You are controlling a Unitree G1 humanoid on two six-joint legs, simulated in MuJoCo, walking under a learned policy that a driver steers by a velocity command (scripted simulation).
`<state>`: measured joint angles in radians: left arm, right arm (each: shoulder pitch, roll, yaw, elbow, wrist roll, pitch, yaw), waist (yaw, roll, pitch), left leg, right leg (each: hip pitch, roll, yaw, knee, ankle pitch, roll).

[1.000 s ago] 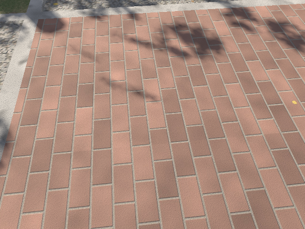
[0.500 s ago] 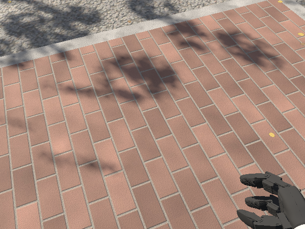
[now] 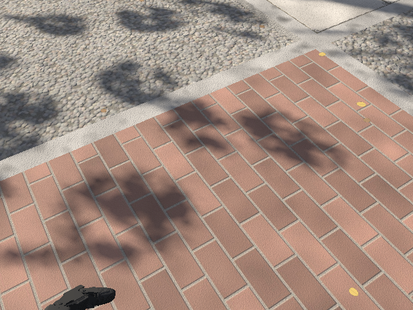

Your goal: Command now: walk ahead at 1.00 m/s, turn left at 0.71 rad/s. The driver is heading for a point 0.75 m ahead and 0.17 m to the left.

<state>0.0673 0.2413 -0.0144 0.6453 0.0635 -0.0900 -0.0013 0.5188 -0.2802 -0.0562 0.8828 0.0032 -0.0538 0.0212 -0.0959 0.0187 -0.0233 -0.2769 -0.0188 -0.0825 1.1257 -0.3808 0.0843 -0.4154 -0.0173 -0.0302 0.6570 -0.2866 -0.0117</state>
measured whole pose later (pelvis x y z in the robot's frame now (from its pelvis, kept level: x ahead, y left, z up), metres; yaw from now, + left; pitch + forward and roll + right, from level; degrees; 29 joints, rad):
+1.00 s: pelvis +0.81 +0.19 +0.02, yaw +31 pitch +0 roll -1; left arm 0.23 0.24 0.01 0.81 0.02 -0.09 -0.03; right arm 0.12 -0.30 -0.03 0.74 0.00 -0.01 -0.03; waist 0.04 0.04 0.09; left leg -0.54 0.04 -0.10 0.97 -0.34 -0.05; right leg -0.29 0.07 -0.08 0.36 -0.08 -0.09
